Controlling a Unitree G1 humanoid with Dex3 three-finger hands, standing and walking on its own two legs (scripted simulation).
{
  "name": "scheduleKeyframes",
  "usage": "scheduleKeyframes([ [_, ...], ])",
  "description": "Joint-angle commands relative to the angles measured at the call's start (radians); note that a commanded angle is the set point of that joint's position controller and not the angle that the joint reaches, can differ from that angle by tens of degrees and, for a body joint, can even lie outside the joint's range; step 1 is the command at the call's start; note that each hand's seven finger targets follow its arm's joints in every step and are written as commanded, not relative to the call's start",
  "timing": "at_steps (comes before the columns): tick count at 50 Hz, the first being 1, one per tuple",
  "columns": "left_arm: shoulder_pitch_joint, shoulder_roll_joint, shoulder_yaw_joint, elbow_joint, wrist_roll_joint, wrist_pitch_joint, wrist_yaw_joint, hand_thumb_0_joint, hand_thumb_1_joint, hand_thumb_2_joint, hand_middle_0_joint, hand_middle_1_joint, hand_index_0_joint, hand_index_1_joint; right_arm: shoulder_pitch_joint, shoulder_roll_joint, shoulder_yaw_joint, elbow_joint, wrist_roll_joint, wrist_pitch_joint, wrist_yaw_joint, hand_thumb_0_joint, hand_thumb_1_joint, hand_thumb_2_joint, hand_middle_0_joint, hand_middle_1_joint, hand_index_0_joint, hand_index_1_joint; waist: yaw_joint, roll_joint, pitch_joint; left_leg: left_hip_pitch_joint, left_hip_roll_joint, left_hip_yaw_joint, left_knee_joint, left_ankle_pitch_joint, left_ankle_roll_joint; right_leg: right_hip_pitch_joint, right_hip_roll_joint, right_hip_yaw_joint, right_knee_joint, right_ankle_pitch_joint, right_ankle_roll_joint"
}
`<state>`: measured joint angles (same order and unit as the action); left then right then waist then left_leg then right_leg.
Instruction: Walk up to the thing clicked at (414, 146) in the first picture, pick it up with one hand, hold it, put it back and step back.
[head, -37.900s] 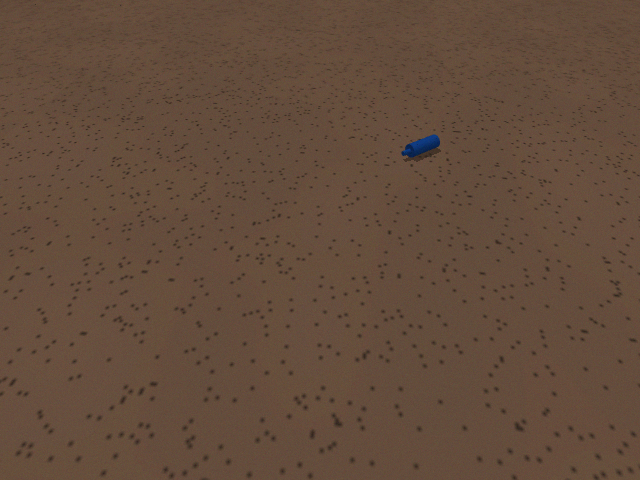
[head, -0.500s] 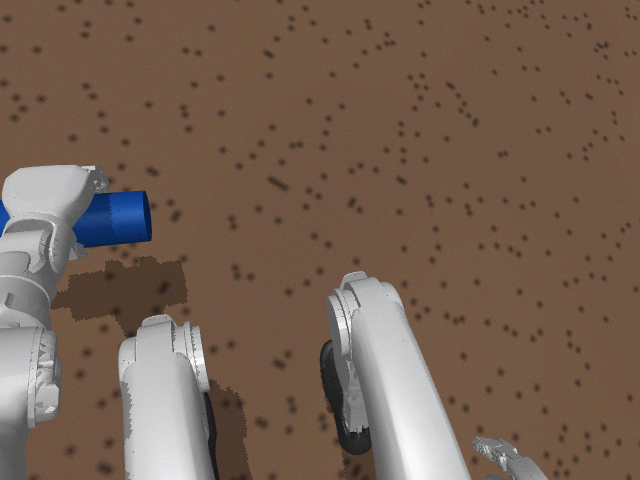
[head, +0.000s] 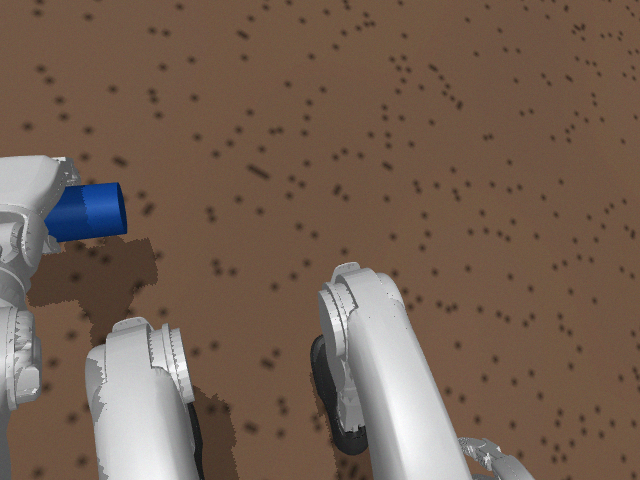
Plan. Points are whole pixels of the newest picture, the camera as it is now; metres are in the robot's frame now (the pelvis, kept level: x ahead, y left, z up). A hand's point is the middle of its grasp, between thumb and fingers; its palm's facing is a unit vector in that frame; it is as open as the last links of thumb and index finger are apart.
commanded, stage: lower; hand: left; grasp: from above
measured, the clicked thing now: (26, 218) +0.48 +0.27 -0.22
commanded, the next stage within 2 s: rest in 0.28 s
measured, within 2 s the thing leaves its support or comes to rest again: rests again in 1.68 s
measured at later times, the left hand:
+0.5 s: hand (59, 222) +0.48 +0.24 -0.24, palm faces -0.48 -0.02 -0.88, open 9.9 cm
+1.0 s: hand (67, 219) +0.49 +0.24 -0.27, palm faces -0.46 -0.07 -0.88, open 9.7 cm
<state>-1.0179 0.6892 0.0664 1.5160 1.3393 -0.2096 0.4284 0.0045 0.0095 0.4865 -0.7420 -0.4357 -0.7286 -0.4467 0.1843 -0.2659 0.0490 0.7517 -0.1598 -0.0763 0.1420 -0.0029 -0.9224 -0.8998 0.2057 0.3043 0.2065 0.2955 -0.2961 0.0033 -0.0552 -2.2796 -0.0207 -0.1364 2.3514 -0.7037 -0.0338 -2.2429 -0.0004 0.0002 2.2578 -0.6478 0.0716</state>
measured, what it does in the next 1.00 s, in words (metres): stands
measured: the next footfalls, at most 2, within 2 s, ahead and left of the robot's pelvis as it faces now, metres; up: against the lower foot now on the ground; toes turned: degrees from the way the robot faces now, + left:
none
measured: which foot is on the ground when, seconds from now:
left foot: down 0.00-1.00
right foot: down 0.00-1.00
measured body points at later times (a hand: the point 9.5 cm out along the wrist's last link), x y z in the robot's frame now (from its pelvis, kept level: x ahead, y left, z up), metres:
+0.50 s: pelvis +0.00 +0.00 -0.03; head +0.27 +0.07 +0.33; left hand +0.50 +0.24 -0.19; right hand +0.01 -0.27 -0.11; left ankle +0.07 +0.13 -0.31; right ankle +0.10 -0.14 -0.31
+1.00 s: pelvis +0.00 +0.01 -0.05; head +0.28 +0.09 +0.30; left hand +0.51 +0.24 -0.22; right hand +0.00 -0.26 -0.11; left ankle +0.07 +0.13 -0.31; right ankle +0.10 -0.14 -0.31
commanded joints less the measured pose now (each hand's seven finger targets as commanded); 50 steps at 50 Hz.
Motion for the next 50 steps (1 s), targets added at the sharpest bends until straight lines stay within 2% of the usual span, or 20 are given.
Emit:
scheduleKeyframes([
  [1, -0.385, 0.243, 0.011, -0.148, -0.028, 0.003, 0.046, 0.0, 0.696, 0.836, -1.143, -0.51, -1.107, -0.548, 0.224, -0.258, -0.07, 0.0, 0.005, 0.002, -0.013, 0.0, -0.913, -0.903, 0.2, 0.3, 0.2, 0.3, -0.007, 0.309, -0.703, 0.516, -0.002, 0.117, -0.232, 0.2, 0.054, 0.353, 0.019, -0.134, -0.196, 0.219, -0.099],
  [5, -0.4, 0.246, 0.015, -0.134, -0.022, -0.007, 0.054, 0.0, 0.741, 0.833, -1.158, -0.526, -1.129, -0.557, 0.239, -0.266, -0.058, 0.003, -0.009, -0.003, -0.007, 0.0, -0.91, -0.902, 0.2, 0.3, 0.2, 0.3, -0.038, 0.307, -0.683, 0.517, -0.002, 0.109, -0.198, 0.221, 0.053, 0.345, 0.018, -0.143, -0.176, 0.242, -0.095],
  [7, -0.445, 0.283, 0.027, -0.182, -0.018, -0.021, 0.055, 0.0, 0.752, 0.82, -1.162, -0.539, -1.138, -0.565, 0.24, -0.268, -0.055, 0.008, -0.011, -0.004, -0.003, 0.0, -0.913, -0.902, 0.2, 0.3, 0.2, 0.3, -0.038, 0.343, -0.697, 0.524, -0.001, 0.108, -0.191, 0.226, 0.05, 0.345, 0.022, -0.146, -0.161, 0.247, -0.097],
  [8, -0.368, 0.281, 0.026, -0.12, -0.014, -0.016, 0.059, 0.0, 0.747, 0.812, -1.162, -0.526, -1.136, -0.553, 0.225, -0.273, -0.055, -0.005, -0.007, -0.004, -0.004, 0.0, -0.912, -0.903, 0.2, 0.3, 0.2, 0.3, -0.016, 0.337, -0.692, 0.517, 0.0, 0.108, -0.194, 0.231, 0.05, 0.347, 0.024, -0.148, -0.159, 0.247, -0.098],
  [13, -0.386, 0.287, 0.034, -0.159, -0.006, -0.027, 0.085, 0.0, 0.789, 0.81, -1.175, -0.546, -1.155, -0.567, 0.221, -0.276, -0.054, -0.006, -0.018, -0.006, 0.004, 0.0, -0.91, -0.901, 0.2, 0.3, 0.2, 0.3, -0.037, 0.374, -0.702, 0.524, 0.003, 0.105, -0.174, 0.23, 0.047, 0.333, 0.029, -0.156, -0.135, 0.252, -0.099],
  [14, -0.392, 0.289, 0.039, -0.141, -0.003, -0.025, 0.092, 0.0, 0.784, 0.799, -1.169, -0.542, -1.15, -0.561, 0.224, -0.28, -0.049, -0.009, -0.025, -0.009, 0.009, 0.0, -0.912, -0.902, 0.2, 0.3, 0.2, 0.3, -0.06, 0.367, -0.677, 0.515, 0.002, 0.102, -0.167, 0.227, 0.046, 0.322, 0.025, -0.161, -0.132, 0.249, -0.096],
  [18, -0.352, 0.314, 0.055, -0.131, 0.003, -0.017, 0.113, 0.0, 0.799, 0.784, -1.18, -0.53, -1.162, -0.55, 0.218, -0.288, -0.046, -0.01, -0.026, -0.011, 0.012, 0.0, -0.909, -0.901, 0.2, 0.3, 0.2, 0.3, -0.037, 0.394, -0.682, 0.515, 0.002, 0.102, -0.171, 0.223, 0.045, 0.319, 0.029, -0.165, -0.124, 0.243, -0.098],
  [22, -0.404, 0.295, 0.032, -0.111, 0.0, -0.008, 0.123, 0.0, 0.748, 0.772, -1.128, -0.498, -1.112, -0.514, 0.212, -0.288, -0.034, 0.0, -0.035, -0.021, 0.021, 0.0, -0.897, -0.896, 0.201, 0.3, 0.2, 0.3, -0.078, 0.4, -0.654, 0.517, 0.006, 0.096, -0.136, 0.232, 0.044, 0.287, 0.033, -0.175, -0.103, 0.262, -0.096],
  [26, -0.401, 0.399, 0.094, -0.155, 0.006, -0.015, 0.14, 0.0, 0.742, 0.728, -1.13, -0.462, -1.115, -0.478, 0.234, -0.307, -0.023, 0.008, -0.044, -0.031, 0.029, 0.0, -0.897, -0.896, 0.201, 0.3, 0.2, 0.3, -0.065, 0.39, -0.649, 0.486, 0.004, 0.095, -0.117, 0.257, 0.049, 0.335, 0.034, -0.179, -0.099, 0.285, -0.092],
  [28, -0.392, 0.385, 0.1, -0.143, 0.0, -0.021, 0.142, 0.0, 0.754, 0.711, -1.117, -0.483, -1.11, -0.489, 0.206, -0.315, -0.025, -0.019, -0.045, -0.035, 0.034, 0.0, -0.895, -0.895, 0.201, 0.3, 0.201, 0.3, -0.076, 0.385, -0.657, 0.474, 0.007, 0.09, -0.11, 0.257, 0.046, 0.335, 0.038, -0.185, -0.091, 0.284, -0.097],
  [30, -0.346, 0.31, 0.05, -0.055, 0.01, -0.016, 0.135, 0.0, 0.751, 0.709, -1.121, -0.463, -1.11, -0.474, 0.225, -0.306, -0.01, -0.001, -0.05, -0.04, 0.044, 0.0, -0.894, -0.895, 0.201, 0.3, 0.2, 0.3, -0.091, 0.371, -0.613, 0.462, 0.005, 0.086, -0.104, 0.251, 0.046, 0.324, 0.037, -0.191, -0.095, 0.276, -0.092],
  [31, -0.405, 0.346, 0.069, -0.091, 0.007, -0.025, 0.138, 0.0, 0.767, 0.688, -1.121, -0.467, -1.117, -0.471, 0.213, -0.317, -0.01, -0.017, -0.055, -0.046, 0.048, 0.0, -0.894, -0.895, 0.201, 0.3, 0.201, 0.3, -0.111, 0.386, -0.621, 0.468, 0.007, 0.081, -0.097, 0.249, 0.046, 0.312, 0.042, -0.2, -0.086, 0.279, -0.091],
  [33, -0.344, 0.336, 0.044, -0.028, 0.005, -0.018, 0.139, 0.0, 0.757, 0.694, -1.129, -0.465, -1.12, -0.474, 0.214, -0.313, 0.004, 0.001, -0.054, -0.048, 0.052, 0.0, -0.899, -0.897, 0.201, 0.3, 0.2, 0.3, -0.086, 0.412, -0.619, 0.474, 0.008, 0.076, -0.112, 0.245, 0.044, 0.33, 0.046, -0.201, -0.086, 0.27, -0.095],
  [36, -0.415, 0.408, 0.078, -0.091, 0.006, -0.023, 0.153, 0.0, 0.806, 0.694, -1.157, -0.471, -1.152, -0.476, 0.2, -0.335, 0.009, -0.023, -0.065, -0.063, 0.062, 0.0, -0.897, -0.897, 0.201, 0.3, 0.2, 0.3, -0.107, 0.424, -0.62, 0.48, 0.013, 0.074, -0.087, 0.262, 0.044, 0.336, 0.052, -0.21, -0.072, 0.294, -0.095],
  [37, -0.352, 0.393, 0.068, -0.044, 0.008, -0.02, 0.155, 0.0, 0.788, 0.697, -1.155, -0.456, -1.145, -0.466, 0.209, -0.338, 0.013, -0.009, -0.06, -0.06, 0.062, 0.0, -0.898, -0.897, 0.201, 0.3, 0.2, 0.3, -0.084, 0.421, -0.61, 0.473, 0.009, 0.07, -0.101, 0.257, 0.042, 0.334, 0.049, -0.212, -0.077, 0.276, -0.1],
  [39, -0.368, 0.424, 0.1, -0.073, 0.013, -0.022, 0.168, 0.0, 0.829, 0.661, -1.164, -0.466, -1.166, -0.464, 0.197, -0.344, 0.016, -0.033, -0.066, -0.066, 0.067, 0.0, -0.897, -0.896, 0.201, 0.3, 0.2, 0.3, -0.1, 0.419, -0.621, 0.475, 0.012, 0.07, -0.092, 0.275, 0.042, 0.358, 0.05, -0.217, -0.069, 0.3, -0.094],
  [40, -0.352, 0.383, 0.074, -0.038, 0.012, -0.017, 0.167, 0.0, 0.823, 0.65, -1.164, -0.445, -1.164, -0.445, 0.208, -0.342, 0.021, -0.018, -0.068, -0.066, 0.071, 0.0, -0.897, -0.897, 0.201, 0.3, 0.2, 0.3, -0.107, 0.419, -0.596, 0.479, 0.01, 0.068, -0.095, 0.277, 0.039, 0.334, 0.049, -0.219, -0.069, 0.297, -0.094],
  [41, -0.368, 0.435, 0.109, -0.061, 0.013, -0.023, 0.175, 0.0, 0.829, 0.642, -1.167, -0.439, -1.167, -0.439, 0.194, -0.348, 0.015, -0.023, -0.069, -0.068, 0.071, 0.0, -0.896, -0.896, 0.201, 0.3, 0.2, 0.3, -0.103, 0.434, -0.62, 0.488, 0.018, 0.062, -0.092, 0.282, 0.039, 0.342, 0.056, -0.223, -0.06, 0.306, -0.094],
  [46, -0.408, 0.441, 0.105, -0.027, 0.03, -0.033, 0.181, 0.0, 0.849, 0.618, -1.194, -0.394, -1.188, -0.4, 0.192, -0.363, 0.031, -0.03, -0.082, -0.089, 0.082, 0.0, -0.898, -0.898, 0.201, 0.3, 0.201, 0.3, -0.14, 0.425, -0.543, 0.467, 0.018, 0.063, -0.05, 0.253, 0.04, 0.313, 0.055, -0.23, -0.061, 0.286, -0.092],
  [50, -0.375, 0.468, 0.12, 0.009, 0.034, -0.04, 0.191, 0.0, 0.892, 0.574, -1.207, -0.397, -1.212, -0.391, 0.187, -0.374, 0.035, -0.026, -0.087, -0.093, 0.085, 0.0, -0.897, -0.898, 0.201, 0.301, 0.201, 0.301, -0.137, 0.415, -0.522, 0.438, 0.018, 0.055, -0.057, 0.223, 0.041, 0.322, 0.059, -0.239, -0.07, 0.259, -0.094],
])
